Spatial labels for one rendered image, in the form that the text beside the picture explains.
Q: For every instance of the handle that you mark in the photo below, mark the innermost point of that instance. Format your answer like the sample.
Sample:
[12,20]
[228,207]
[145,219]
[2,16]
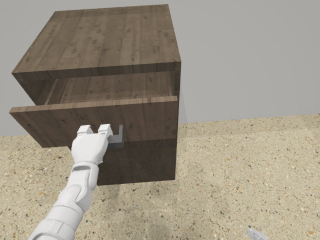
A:
[116,141]

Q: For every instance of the robot left hand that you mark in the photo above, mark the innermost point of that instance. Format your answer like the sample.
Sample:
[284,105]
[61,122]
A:
[89,146]

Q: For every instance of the robot left forearm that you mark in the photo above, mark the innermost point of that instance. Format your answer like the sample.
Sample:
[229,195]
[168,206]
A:
[66,214]

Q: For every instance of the robot right hand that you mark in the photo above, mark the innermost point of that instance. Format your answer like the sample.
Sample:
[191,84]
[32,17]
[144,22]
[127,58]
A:
[255,235]

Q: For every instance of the cabinet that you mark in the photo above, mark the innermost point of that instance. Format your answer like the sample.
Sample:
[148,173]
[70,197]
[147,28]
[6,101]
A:
[103,42]

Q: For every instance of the drawer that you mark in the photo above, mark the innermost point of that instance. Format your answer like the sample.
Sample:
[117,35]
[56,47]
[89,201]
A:
[142,102]

